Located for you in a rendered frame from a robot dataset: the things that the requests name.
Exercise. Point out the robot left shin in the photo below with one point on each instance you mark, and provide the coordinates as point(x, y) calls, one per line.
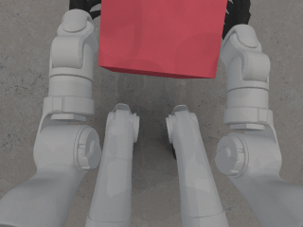
point(112, 115)

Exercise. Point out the robot left hand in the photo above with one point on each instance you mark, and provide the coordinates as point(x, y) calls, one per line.
point(86, 5)

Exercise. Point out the carton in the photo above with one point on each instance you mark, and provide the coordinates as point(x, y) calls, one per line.
point(178, 39)

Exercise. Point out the robot right upper arm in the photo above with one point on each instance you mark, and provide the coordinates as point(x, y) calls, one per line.
point(252, 163)

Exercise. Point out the robot right hand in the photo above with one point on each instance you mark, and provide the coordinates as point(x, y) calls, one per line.
point(238, 14)

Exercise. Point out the right robot forearm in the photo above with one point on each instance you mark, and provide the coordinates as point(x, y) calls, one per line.
point(247, 83)

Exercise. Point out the robot left upper arm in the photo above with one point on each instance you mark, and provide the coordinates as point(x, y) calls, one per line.
point(63, 154)

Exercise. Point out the robot right foot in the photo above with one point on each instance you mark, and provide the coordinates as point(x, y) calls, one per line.
point(173, 151)

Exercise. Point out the left robot forearm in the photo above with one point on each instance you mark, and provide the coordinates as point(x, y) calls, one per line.
point(71, 72)

